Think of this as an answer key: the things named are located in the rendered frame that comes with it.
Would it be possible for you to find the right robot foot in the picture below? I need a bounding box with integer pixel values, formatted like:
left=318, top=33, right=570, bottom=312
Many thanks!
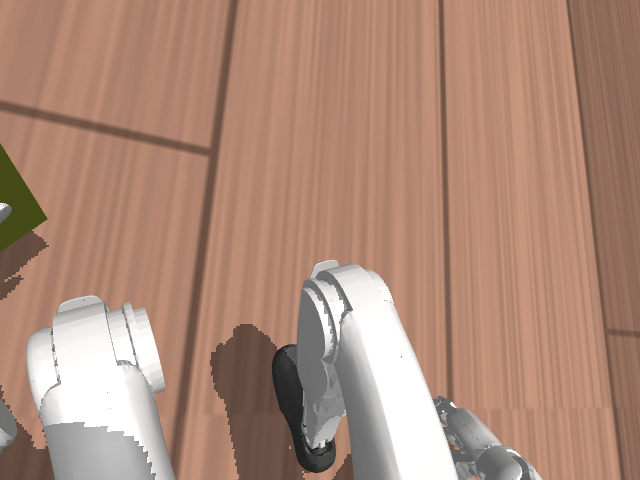
left=272, top=344, right=336, bottom=473

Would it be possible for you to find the carton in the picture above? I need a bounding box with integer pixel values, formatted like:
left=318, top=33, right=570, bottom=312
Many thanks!
left=0, top=144, right=47, bottom=252

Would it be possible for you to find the right robot hand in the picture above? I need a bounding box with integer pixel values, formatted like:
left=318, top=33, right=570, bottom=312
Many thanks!
left=432, top=396, right=502, bottom=480

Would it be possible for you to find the left robot arm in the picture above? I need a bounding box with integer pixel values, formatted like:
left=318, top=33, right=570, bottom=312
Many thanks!
left=0, top=399, right=17, bottom=455

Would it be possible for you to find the right robot arm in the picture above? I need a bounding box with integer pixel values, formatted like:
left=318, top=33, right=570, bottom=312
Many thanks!
left=476, top=445, right=542, bottom=480

